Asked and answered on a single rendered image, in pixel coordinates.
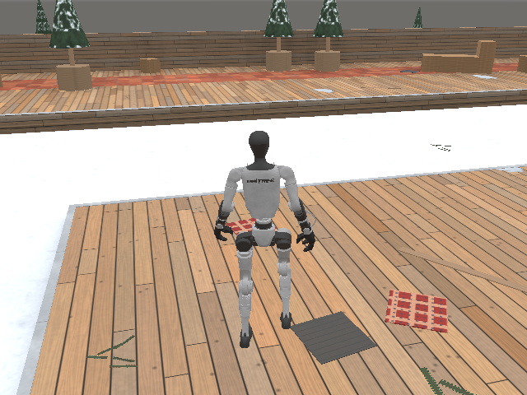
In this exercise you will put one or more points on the right robot forearm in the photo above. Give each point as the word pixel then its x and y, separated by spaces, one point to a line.
pixel 303 220

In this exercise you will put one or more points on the humanoid robot torso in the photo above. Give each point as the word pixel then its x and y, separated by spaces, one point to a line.
pixel 262 198

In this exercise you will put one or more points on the left robot forearm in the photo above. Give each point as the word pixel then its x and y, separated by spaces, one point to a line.
pixel 221 217

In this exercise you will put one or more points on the left robot upper arm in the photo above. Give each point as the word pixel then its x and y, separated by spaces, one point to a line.
pixel 230 189

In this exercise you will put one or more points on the robot right hand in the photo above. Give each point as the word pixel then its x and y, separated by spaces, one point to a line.
pixel 308 239

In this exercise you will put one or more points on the right robot upper arm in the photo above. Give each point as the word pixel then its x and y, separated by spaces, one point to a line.
pixel 291 187

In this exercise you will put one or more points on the left robot foot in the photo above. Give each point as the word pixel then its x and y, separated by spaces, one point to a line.
pixel 245 341

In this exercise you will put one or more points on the robot left hand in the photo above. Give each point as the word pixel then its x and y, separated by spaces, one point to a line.
pixel 226 229

